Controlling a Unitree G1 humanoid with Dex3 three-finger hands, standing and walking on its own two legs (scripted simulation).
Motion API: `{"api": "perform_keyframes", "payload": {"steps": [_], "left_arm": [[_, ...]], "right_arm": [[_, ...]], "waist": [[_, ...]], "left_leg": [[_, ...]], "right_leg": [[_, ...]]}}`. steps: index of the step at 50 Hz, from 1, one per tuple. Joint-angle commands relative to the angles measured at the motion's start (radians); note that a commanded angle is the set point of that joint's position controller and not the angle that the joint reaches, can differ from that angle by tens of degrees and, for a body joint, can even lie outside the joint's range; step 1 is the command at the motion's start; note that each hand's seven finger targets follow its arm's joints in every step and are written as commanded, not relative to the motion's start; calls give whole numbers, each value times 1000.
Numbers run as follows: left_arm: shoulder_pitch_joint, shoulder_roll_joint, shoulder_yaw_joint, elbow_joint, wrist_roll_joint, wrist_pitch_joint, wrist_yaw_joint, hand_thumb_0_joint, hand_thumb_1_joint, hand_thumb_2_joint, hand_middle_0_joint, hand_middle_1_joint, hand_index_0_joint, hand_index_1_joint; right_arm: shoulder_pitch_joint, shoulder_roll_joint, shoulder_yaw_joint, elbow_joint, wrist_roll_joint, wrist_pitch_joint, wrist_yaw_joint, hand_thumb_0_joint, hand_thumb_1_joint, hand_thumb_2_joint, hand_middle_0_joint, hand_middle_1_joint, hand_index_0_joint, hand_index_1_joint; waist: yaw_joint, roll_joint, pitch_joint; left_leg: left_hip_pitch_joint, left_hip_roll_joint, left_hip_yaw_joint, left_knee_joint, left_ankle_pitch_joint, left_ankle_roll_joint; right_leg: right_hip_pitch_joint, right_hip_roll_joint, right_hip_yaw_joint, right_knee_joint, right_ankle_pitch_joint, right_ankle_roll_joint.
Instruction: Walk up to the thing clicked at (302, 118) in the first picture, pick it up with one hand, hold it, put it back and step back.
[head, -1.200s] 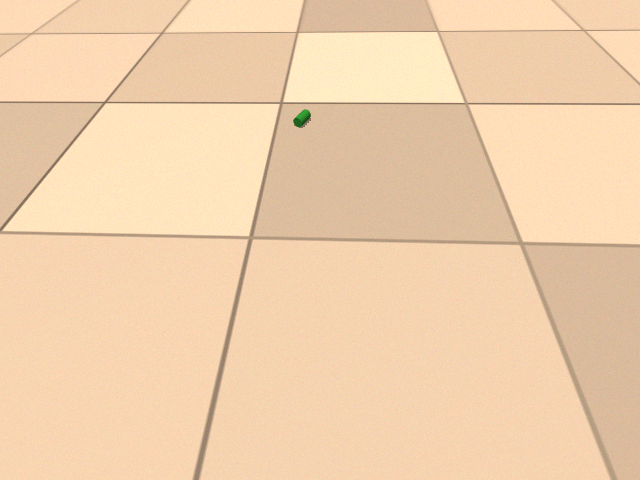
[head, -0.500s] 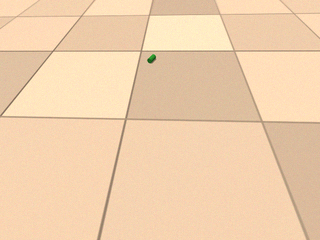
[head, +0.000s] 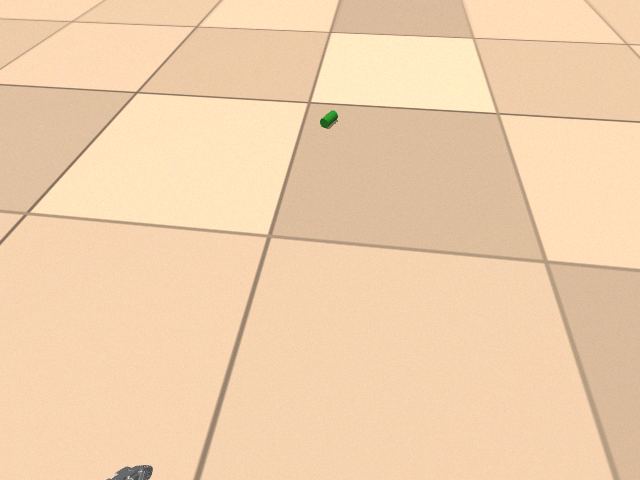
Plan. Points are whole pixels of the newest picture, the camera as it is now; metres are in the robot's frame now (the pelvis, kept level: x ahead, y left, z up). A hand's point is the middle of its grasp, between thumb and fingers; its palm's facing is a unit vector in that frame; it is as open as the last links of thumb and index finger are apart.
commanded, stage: walk up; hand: left
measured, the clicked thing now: (328, 119) +2.12 +0.05 -0.75
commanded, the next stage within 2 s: none
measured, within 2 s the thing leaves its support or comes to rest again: neither
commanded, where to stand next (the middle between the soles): +2.11 -0.38 m, yaw +58 degrees
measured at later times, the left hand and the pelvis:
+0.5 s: hand (108, 427) +0.22 +0.36 -0.15, palm faces +0.21 -0.95 -0.24, open 7.4 cm; pelvis +0.18 +0.06 +0.00, yaw +16 degrees
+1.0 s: hand (188, 347) +0.35 +0.27 -0.15, palm faces +0.54 -0.76 -0.36, open 7.4 cm; pelvis +0.50 +0.01 -0.01, yaw +33 degrees
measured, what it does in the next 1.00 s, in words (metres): walks ahead, turning left: left foot, then right foot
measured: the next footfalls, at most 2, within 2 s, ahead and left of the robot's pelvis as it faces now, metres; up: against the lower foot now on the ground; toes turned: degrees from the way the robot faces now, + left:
left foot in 0.24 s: +0.20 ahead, +0.20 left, +0.00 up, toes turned +18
right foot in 0.74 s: +0.52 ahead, -0.08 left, +0.00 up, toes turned +20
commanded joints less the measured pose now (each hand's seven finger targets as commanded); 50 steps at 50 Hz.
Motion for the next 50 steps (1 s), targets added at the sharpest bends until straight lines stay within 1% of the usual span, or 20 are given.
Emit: {"api": "perform_keyframes", "payload": {"steps": [1, 4, 8, 11, 12, 13, 14, 16, 20, 26, 33, 34, 36, 37, 38, 39, 41, 44, 47, 50], "left_arm": [[-46, 371, 116, -166, -6, -36, -7, 0, 900, 900, -200, -300, -200, -300], [-147, 353, 126, -211, 15, -40, -24, 0, 900, 900, -200, -300, -200, -300], [-188, 365, 134, -239, 17, -15, -43, 0, 900, 900, -200, -300, -200, -300], [-132, 278, 103, -235, 16, 7, -46, 0, 900, 900, -200, -300, -200, -300], [-153, 213, 79, -256, 9, 11, -57, 0, 900, 900, -200, -300, -200, -300], [-207, 172, 54, -310, 2, 7, -65, 0, 900, 900, -200, -300, -200, -300], [-181, 277, 58, -323, 9, 2, -71, 0, 900, 900, -200, -300, -200, -300], [-78, 338, 63, -226, -12, 6, -73, 0, 900, 900, -200, -300, -200, -300], [4, 360, 85, -161, -8, 22, -89, 0, 900, 900, -200, -300, -200, -300], [-103, 328, 101, -192, 15, 45, -113, 0, 900, 900, -200, -300, -200, -300], [-179, 288, 108, -230, 8, 30, -108, 0, 900, 900, -200, -300, -200, -300], [-156, 294, 115, -220, 8, 27, -103, 0, 900, 900, -200, -300, -200, -300], [57, 300, 132, -163, 7, 14, -84, 0, 900, 900, -200, -300, -200, -300], [253, 381, 164, -107, 19, -5, -62, 0, 900, 900, -200, -300, -200, -300], [308, 496, 177, -98, 29, -16, -44, 0, 900, 900, -200, -300, -200, -300], [166, 514, 161, -141, 14, -19, -33, 0, 900, 900, -200, -300, -200, -300], [65, 414, 132, -175, -4, -25, -28, 0, 900, 900, -200, -300, -200, -300], [48, 312, 102, -175, -8, -34, -18, 0, 900, 900, -200, -300, -200, -300], [93, 303, 98, -204, 0, -33, -23, 0, 900, 900, -200, -300, -200, -300], [82, 307, 97, -248, 7, -13, -31, 0, 900, 900, -200, -300, -200, -300]], "right_arm": [[-233, -300, -90, -196, -13, -48, 17, 0, -900, -900, 200, 300, 200, 300], [-92, -316, -102, -170, -3, -36, 52, 0, -900, -900, 200, 300, 200, 300], [9, -290, -109, -164, 1, -27, 56, 0, -900, -900, 200, 300, 200, 300], [241, -342, -144, -100, -10, -37, 12, 0, -900, -900, 200, 300, 200, 300], [354, -443, -168, -88, -20, -39, -10, 0, -900, -900, 200, 300, 200, 300], [351, -550, -178, -120, -15, -44, -24, 0, -900, -900, 200, 300, 200, 300], [190, -583, -168, -171, 31, -53, -28, 0, -900, -900, 200, 300, 200, 300], [33, -492, -120, -210, 29, -84, -43, 0, -900, -900, 200, 300, 200, 300], [-21, -432, -105, -201, 19, -111, -40, 0, -900, -900, 200, 300, 200, 300], [85, -408, -117, -189, 12, -133, -51, 0, -900, -900, 200, 300, 200, 300], [94, -423, -122, -206, -19, -119, -66, 0, -900, -900, 200, 300, 200, 300], [87, -424, -123, -210, -24, -115, -70, 0, -900, -900, 200, 300, 200, 300], [12, -407, -118, -228, -25, -104, -77, 0, -900, -900, 200, 300, 200, 300], [34, -300, -85, -236, -30, -106, -81, 0, -900, -900, 200, 300, 200, 300], [28, -192, -44, -282, -9, -112, -83, 0, -900, -900, 200, 300, 200, 300], [46, -267, -59, -262, -13, -105, -95, 0, -900, -900, 200, 300, 200, 300], [38, -313, -70, -191, 13, -111, -78, 0, -900, -900, 200, 300, 200, 300], [124, -307, -68, -147, 7, -99, -51, 0, -900, -900, 200, 300, 200, 300], [18, -274, -61, -221, 3, -89, -37, 0, -900, -900, 200, 300, 200, 300], [22, -255, -64, -252, 21, -84, -38, 0, -900, -900, 200, 300, 200, 300]], "waist": [[136, -112, 43], [56, -173, -17], [11, -175, 18], [-94, 80, -90], [-158, 282, -57], [-145, 343, -17], [-56, 175, 4], [46, 20, 65], [75, 95, 72], [37, 91, 29], [43, 126, 30], [52, 129, 23], [179, 85, -43], [269, -184, -145], [281, -511, -85], [202, -427, -82], [129, -195, 3], [67, -210, 33], [90, -191, 61], [74, -136, 20]], "left_leg": [[-598, 87, 51, 406, -73, -11], [-407, 133, 75, 282, -33, -7], [-79, 56, 224, 125, 103, -17], [329, -50, 250, 73, 38, 25], [400, 74, 8, -96, -209, 72], [359, 343, -608, -382, -604, 161], [160, 501, -920, -596, -774, 269], [67, 427, -600, -465, -537, 226], [-118, 249, -238, -425, -314, 146], [-5, 209, -184, -421, -228, 169], [-21, 207, -142, -281, -103, 184], [-57, 208, -155, -247, -105, 183], [-190, 182, -114, 42, 46, 159], [-337, 60, -8, 469, 103, 113], [-705, -104, 108, 752, -203, 61], [-698, -28, 30, 892, -175, 68], [-573, 70, -38, 778, 11, 78], [-445, 86, 19, 566, 65, 51], [-454, 60, 88, 354, 74, 33], [-213, 9, 176, 146, 223, 42]], "right_leg": [[226, -492, 424, -321, -455, -219], [171, -384, 185, -299, -427, -163], [-103, -268, -43, -178, -404, -110], [-323, -154, -118, 318, -254, -98], [-502, -51, -149, 659, -289, -61], [-723, 44, -3, 864, -293, -24], [-660, -38, 197, 906, -195, -23], [-590, -127, 238, 858, -105, 8], [-414, -125, 186, 652, 0, 55], [-533, -130, 156, 575, 201, 92], [-337, -139, 130, 281, 49, 52], [-266, -123, 109, 285, 7, 43], [15, -86, 79, 174, -17, 9], [240, -117, 191, 84, -184, 6], [326, -359, 597, -183, -444, -6], [230, -454, 812, -303, -473, -85], [37, -359, 489, -221, -322, -74], [2, -231, 152, -113, 142, -65], [34, -233, 45, -124, 334, -118], [-36, -194, -42, -81, 340, -93]]}}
